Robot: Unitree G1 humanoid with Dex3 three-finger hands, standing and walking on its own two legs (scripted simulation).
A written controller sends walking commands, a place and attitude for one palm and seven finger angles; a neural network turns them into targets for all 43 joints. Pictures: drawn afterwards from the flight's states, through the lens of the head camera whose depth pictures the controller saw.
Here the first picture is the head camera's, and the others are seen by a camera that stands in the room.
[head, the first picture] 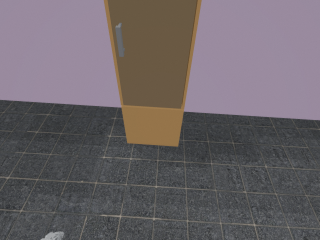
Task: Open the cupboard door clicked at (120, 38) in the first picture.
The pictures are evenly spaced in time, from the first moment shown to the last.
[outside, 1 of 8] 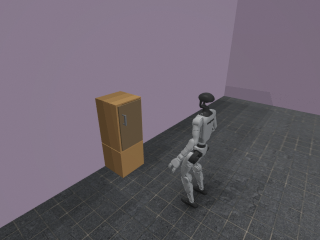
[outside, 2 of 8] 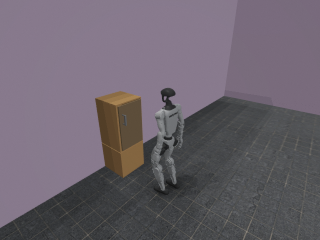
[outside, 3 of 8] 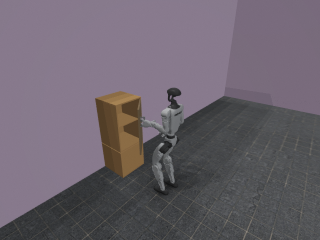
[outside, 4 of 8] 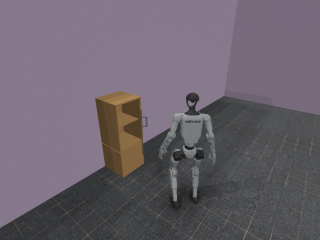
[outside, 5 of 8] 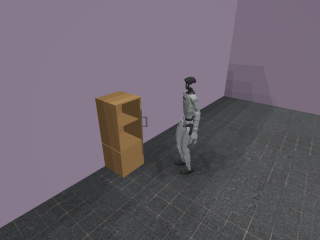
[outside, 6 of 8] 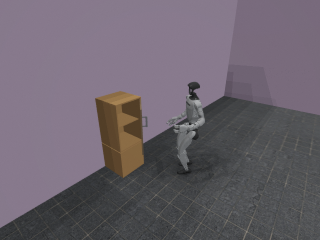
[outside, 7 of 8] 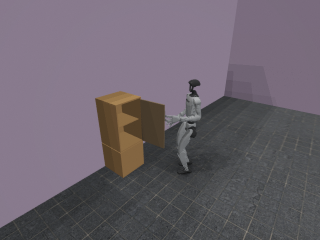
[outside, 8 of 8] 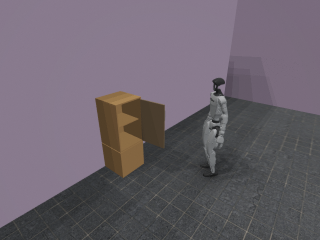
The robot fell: no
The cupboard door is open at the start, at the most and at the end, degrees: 0 95 95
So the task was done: yes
